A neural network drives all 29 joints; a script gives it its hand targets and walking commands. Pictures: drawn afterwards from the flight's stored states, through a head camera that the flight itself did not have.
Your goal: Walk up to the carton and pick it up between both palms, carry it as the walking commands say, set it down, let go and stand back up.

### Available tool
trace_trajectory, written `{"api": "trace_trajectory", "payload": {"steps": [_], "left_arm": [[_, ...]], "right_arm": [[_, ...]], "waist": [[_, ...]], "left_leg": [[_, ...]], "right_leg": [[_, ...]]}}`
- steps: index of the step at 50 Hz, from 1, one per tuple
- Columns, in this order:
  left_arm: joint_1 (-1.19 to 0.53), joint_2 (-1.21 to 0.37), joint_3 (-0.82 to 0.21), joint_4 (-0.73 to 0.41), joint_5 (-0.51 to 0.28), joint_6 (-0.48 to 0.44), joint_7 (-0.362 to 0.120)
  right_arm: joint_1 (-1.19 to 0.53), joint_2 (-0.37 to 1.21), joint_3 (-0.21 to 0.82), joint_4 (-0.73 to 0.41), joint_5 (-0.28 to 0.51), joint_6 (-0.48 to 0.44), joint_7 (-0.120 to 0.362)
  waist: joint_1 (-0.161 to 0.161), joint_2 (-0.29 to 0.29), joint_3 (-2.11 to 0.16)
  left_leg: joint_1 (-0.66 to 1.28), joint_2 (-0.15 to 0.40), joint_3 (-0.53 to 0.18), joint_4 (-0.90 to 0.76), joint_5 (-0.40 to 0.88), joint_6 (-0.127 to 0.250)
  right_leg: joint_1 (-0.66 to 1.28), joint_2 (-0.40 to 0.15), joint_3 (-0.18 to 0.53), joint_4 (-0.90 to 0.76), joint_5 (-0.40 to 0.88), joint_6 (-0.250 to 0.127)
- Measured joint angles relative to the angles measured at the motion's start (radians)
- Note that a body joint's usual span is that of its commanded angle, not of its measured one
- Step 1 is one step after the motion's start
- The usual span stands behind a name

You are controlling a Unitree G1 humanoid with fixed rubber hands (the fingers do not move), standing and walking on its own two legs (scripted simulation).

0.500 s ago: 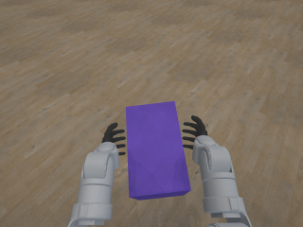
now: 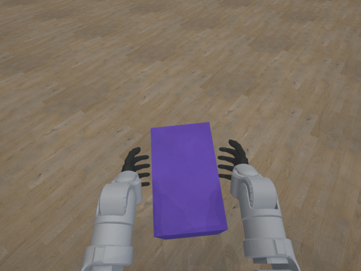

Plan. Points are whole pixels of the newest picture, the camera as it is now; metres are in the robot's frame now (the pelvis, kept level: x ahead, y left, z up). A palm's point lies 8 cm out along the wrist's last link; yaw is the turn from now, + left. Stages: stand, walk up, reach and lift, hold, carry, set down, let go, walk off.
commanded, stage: carry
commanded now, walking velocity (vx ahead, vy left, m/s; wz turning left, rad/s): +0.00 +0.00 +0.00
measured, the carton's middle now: (186, 184) +0.34 -0.01 -0.07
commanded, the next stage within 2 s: none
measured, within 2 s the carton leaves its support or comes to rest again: neither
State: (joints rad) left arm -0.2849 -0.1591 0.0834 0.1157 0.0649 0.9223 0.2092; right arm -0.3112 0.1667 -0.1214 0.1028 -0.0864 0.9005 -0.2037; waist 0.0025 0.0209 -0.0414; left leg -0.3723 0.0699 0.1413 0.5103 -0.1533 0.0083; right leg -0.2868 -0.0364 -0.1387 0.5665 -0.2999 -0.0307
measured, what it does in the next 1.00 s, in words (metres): lifts its left foot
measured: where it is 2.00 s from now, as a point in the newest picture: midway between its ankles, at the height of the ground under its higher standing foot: outside the picture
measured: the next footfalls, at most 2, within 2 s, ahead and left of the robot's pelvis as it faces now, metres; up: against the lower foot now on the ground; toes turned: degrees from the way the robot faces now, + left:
left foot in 1.18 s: -0.06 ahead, +0.03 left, +0.00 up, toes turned +8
right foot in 1.46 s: -0.02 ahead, -0.30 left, +0.00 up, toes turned -7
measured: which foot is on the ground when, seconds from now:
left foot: down 0.00-0.82, up 0.84-1.00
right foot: down 0.00-1.00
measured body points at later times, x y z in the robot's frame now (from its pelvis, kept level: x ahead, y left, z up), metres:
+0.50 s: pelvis +0.00 -0.02 -0.01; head +0.02 -0.03 +0.44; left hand +0.31 +0.11 +0.07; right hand +0.32 -0.14 +0.08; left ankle +0.07 +0.12 -0.73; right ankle +0.00 -0.10 -0.73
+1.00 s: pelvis -0.05 -0.08 +0.00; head +0.01 -0.09 +0.45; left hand +0.28 +0.02 +0.06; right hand +0.28 -0.22 +0.07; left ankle -0.03 +0.06 -0.67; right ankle +0.00 -0.11 -0.73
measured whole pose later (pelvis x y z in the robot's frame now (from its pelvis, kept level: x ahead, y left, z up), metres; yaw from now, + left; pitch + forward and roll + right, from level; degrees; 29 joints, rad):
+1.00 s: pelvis -0.05 -0.08 +0.00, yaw -1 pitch +4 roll +3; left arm -0.35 -0.18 0.06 -0.21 0.02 1.21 0.28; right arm -0.37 0.19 -0.10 -0.22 -0.05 1.15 -0.30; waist -0.01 -0.04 0.06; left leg -0.57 0.07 0.13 1.01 -0.47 -0.05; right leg -0.41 -0.02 -0.20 0.54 -0.21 -0.14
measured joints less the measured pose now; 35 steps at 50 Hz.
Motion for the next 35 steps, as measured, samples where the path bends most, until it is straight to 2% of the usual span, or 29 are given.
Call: {"api": "trace_trajectory", "payload": {"steps": [14,16,18,20,27,31,32,34,35], "left_arm": [[0.01,0.003,-0.003,-0.02,-0.012,-0.004,0.003],[0.027,0.006,-0.025,-0.103,-0.04,0.039,0.032],[0.039,0.01,-0.043,-0.199,-0.046,0.077,0.046],[0.03,0.007,-0.046,-0.249,-0.036,0.103,0.052],[0.008,0.001,-0.053,-0.277,-0.026,0.209,0.058],[-0.001,-0.001,-0.066,-0.278,-0.038,0.27,0.057],[-0.005,-0.002,-0.066,-0.283,-0.038,0.28,0.059],[-0.014,-0.004,-0.063,-0.294,-0.033,0.291,0.064],[-0.019,-0.005,-0.06,-0.296,-0.03,0.288,0.067]], "right_arm": [[0.003,-0.001,0.013,-0.029,0.011,0.01,-0.015],[0.017,-0.004,0.032,-0.104,0.039,0.046,-0.04],[0.027,-0.007,0.057,-0.199,0.053,0.086,-0.053],[0.014,-0.004,0.069,-0.25,0.046,0.115,-0.058],[-0.011,0.004,0.067,-0.277,0.01,0.215,-0.071],[0.003,0.0,0.048,-0.279,0.009,0.251,-0.074],[0.002,0.0,0.045,-0.284,0.012,0.258,-0.074],[-0.015,0.005,0.037,-0.296,0.016,0.275,-0.078],[-0.026,0.008,0.034,-0.3,0.016,0.276,-0.079]], "waist": [[-0.01,-0.005,0.011],[-0.007,-0.005,0.023],[-0.003,-0.007,0.038],[0.001,-0.006,0.045],[0.025,0.021,0.012],[0.03,-0.014,0.002],[0.026,-0.029,0.007],[0.009,-0.03,0.014],[0.001,-0.028,0.018]], "left_leg": [[0.001,0.008,-0.004,0.016,-0.018,-0.009],[-0.006,0.01,-0.002,0.025,-0.022,-0.009],[-0.02,0.013,0.003,0.041,-0.028,-0.009],[-0.036,0.018,0.004,0.058,-0.033,-0.01],[-0.076,0.061,-0.024,0.098,-0.038,-0.033],[-0.078,0.052,-0.021,0.135,-0.165,-0.024],[-0.071,0.047,-0.017,0.121,-0.158,-0.023],[-0.065,0.064,-0.009,0.094,-0.005,-0.024],[-0.075,0.07,-0.007,0.107,-0.001,-0.036]], "right_leg": [[0.007,0.007,-0.003,0.003,-0.012,-0.005],[-0.001,0.006,-0.001,0.011,-0.016,-0.005],[-0.02,0.006,0.004,0.033,-0.023,-0.005],[-0.038,0.008,0.006,0.053,-0.029,-0.008],[-0.052,0.048,-0.021,0.049,-0.023,-0.041],[-0.059,0.044,-0.018,0.059,-0.027,-0.053],[-0.062,0.04,-0.015,0.06,-0.026,-0.053],[-0.077,0.045,-0.021,0.08,-0.029,-0.054],[-0.094,0.044,-0.024,0.105,-0.036,-0.044]]}}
